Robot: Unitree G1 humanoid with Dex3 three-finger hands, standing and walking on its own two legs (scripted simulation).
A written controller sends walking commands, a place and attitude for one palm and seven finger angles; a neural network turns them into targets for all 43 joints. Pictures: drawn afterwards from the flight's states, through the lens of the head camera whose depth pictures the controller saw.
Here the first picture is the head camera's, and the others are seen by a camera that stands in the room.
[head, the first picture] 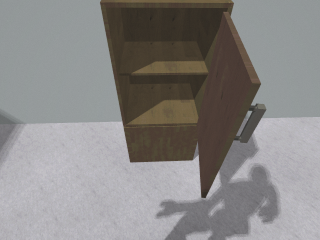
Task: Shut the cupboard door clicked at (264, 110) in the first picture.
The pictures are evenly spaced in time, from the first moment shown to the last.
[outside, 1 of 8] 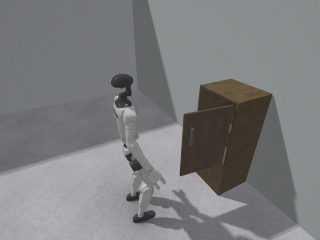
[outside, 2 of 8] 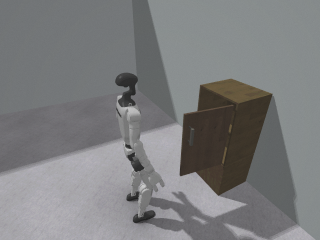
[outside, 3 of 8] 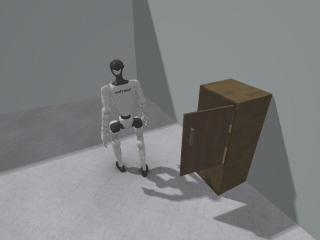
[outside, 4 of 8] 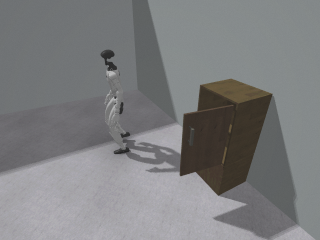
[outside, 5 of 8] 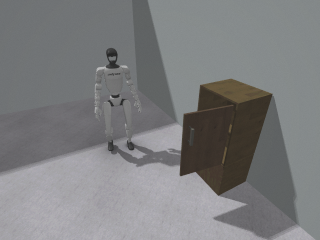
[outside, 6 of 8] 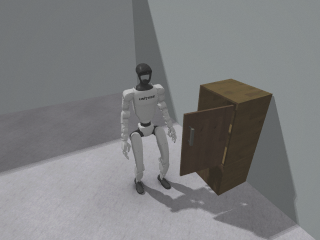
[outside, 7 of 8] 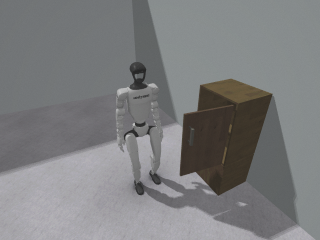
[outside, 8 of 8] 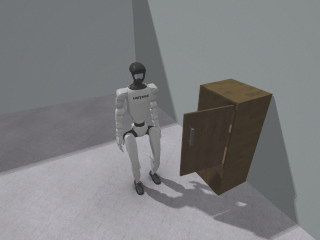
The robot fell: no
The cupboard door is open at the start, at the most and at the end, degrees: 82 82 82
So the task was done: no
